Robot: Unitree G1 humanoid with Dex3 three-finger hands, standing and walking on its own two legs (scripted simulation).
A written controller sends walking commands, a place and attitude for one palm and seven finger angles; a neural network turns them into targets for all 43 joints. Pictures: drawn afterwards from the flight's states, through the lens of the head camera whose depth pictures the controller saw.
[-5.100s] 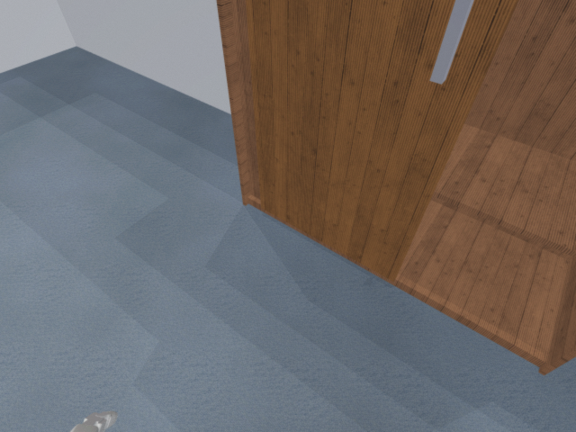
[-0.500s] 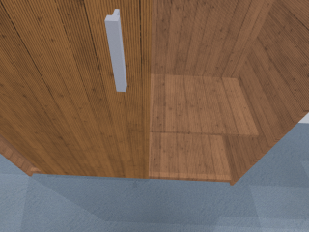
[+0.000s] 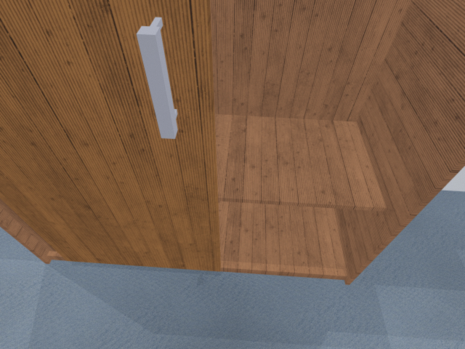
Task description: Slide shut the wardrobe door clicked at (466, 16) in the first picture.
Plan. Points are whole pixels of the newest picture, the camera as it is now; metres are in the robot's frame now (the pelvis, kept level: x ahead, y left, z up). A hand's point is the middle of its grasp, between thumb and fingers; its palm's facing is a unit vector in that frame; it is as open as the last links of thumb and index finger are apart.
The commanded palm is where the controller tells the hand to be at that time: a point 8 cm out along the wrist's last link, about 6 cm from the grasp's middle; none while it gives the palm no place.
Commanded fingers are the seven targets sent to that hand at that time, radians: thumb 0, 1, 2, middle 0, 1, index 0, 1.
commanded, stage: come to a stop and stand still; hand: left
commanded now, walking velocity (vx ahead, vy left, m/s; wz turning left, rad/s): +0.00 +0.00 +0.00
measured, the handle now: (163, 82) +0.49 +0.16 +0.21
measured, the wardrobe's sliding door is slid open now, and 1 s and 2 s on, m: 0.55 0.55 0.55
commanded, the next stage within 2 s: look again from close up in 0.64 s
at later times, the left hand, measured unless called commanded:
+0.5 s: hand out of the picture +0.00 +0.22 -0.18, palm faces +0.02 -0.98 -0.21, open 7.4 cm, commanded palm none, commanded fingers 0.00 0.90 0.90 -0.20 -0.30 -0.20 -0.30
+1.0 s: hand out of the picture -0.02 +0.21 -0.18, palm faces +0.03 -0.98 -0.20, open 7.4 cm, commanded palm none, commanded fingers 0.00 0.90 0.90 -0.20 -0.30 -0.20 -0.30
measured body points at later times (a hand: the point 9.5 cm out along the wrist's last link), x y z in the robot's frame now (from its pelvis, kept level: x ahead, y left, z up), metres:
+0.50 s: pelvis -0.02 +0.04 -0.01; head -0.01 +0.05 +0.44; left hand +0.00 +0.28 -0.16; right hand +0.01 -0.19 -0.16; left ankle -0.02 +0.14 -0.74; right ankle -0.05 -0.09 -0.74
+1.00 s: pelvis -0.01 +0.04 +0.00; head +0.01 +0.04 +0.45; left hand -0.02 +0.26 -0.16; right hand +0.01 -0.19 -0.16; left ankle -0.02 +0.14 -0.74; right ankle -0.05 -0.09 -0.74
